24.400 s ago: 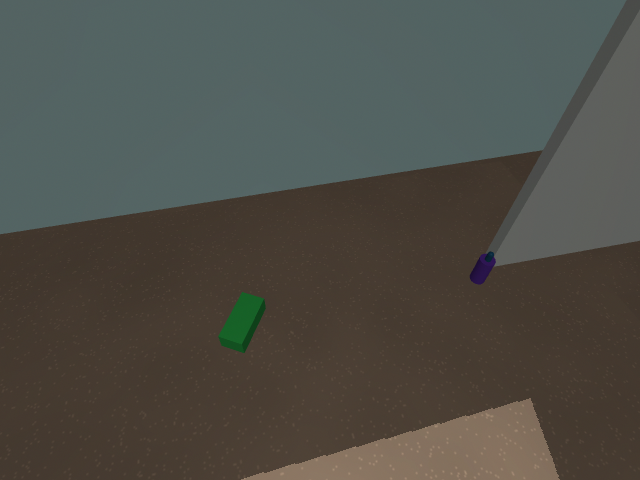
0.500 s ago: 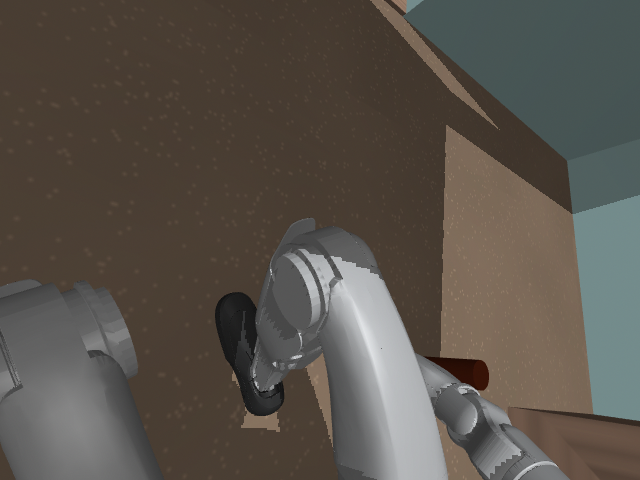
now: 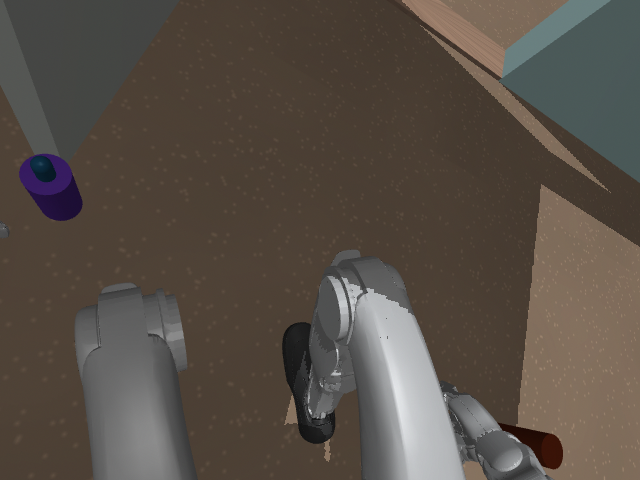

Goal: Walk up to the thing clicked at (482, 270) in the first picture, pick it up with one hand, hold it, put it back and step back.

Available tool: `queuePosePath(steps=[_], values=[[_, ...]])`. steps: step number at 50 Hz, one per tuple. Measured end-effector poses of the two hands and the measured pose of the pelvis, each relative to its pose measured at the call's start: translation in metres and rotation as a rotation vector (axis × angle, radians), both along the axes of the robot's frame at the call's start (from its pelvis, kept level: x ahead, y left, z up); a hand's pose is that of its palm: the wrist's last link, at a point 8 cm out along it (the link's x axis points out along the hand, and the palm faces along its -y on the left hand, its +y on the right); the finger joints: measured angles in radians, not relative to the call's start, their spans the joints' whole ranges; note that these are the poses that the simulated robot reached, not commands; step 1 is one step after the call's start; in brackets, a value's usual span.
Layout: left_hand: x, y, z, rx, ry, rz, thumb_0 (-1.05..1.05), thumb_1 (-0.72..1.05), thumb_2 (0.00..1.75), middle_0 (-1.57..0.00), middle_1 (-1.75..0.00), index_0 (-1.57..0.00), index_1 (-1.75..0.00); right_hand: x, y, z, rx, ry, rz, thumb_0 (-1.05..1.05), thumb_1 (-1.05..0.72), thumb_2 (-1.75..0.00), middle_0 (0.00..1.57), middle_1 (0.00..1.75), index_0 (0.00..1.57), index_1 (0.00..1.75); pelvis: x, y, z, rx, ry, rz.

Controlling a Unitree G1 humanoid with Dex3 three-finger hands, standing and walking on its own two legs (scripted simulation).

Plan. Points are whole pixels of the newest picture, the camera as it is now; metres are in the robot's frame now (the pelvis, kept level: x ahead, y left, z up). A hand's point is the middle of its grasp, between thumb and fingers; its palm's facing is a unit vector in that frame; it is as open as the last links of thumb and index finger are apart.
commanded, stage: home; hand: left
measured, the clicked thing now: (51, 185) +0.49 +0.26 -0.25
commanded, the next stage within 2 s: none
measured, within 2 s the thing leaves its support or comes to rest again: neither
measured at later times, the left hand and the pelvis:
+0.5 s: hand out of the picture +0.33 +0.32 +0.06, palm faces +0.21 -0.86 -0.47, open 17.4 cm; pelvis +0.03 -0.02 +0.16, yaw +8 degrees
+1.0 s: hand out of the picture +0.27 +0.22 +0.26, palm faces +0.29 -0.89 -0.34, open 17.5 cm; pelvis +0.09 -0.03 +0.35, yaw +11 degrees
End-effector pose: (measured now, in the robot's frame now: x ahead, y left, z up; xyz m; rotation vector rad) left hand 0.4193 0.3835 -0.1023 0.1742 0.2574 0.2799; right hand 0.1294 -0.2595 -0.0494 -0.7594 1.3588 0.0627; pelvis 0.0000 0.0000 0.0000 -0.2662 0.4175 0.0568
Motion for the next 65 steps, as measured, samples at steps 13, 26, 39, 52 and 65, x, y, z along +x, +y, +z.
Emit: queuePosePath(steps=[13,26,39,52,65], values=[[-0.055,0.048,0.11,0.247,0.211,0.129,-0.01,-0.53,0.06,-0.07,-0.06,-0.06,-0.06,0.014,0.0,0.002,0.138,-0.023,-0.184,0.0,-0.91,-0.9,0.21,0.3,0.21,0.3,0.015,-0.007,0.049,0.09,0.16,0.033],[-0.119,-0.032,0.202,0.182,0.401,0.115,-0.01,-0.54,0.05,-0.07,-0.06,-0.06,-0.05,0.095,0.019,0.105,0.261,-0.269,-0.211,0.0,-0.9,-0.9,0.21,0.3,0.21,0.3,0.033,-0.019,0.167,0.163,0.168,0.049],[-0.153,-0.085,0.31,0.077,0.504,0.184,-0.01,-0.56,0.04,-0.06,-0.05,-0.06,-0.05,0.143,0.014,0.232,0.298,-0.495,-0.193,0.0,-0.9,-0.9,0.21,0.3,0.21,0.3,0.064,-0.028,0.275,0.207,0.045,0.076],[-0.183,-0.13,0.41,-0.011,0.514,0.192,-0.01,-0.56,0.04,-0.06,-0.05,-0.06,-0.05,0.138,0.015,0.33,0.293,-0.609,-0.24,0.01,-0.9,-0.9,0.21,0.3,0.21,0.3,0.093,-0.023,0.357,0.233,-0.128,0.105],[-0.21,-0.147,0.469,-0.035,0.466,0.173,-0.01,-0.57,0.03,-0.06,-0.05,-0.06,-0.04,0.165,0.042,0.371,0.379,-0.76,-0.199,0.01,-0.9,-0.9,0.21,0.3,0.21,0.3,0.106,-0.013,0.387,0.248,-0.233,0.119]])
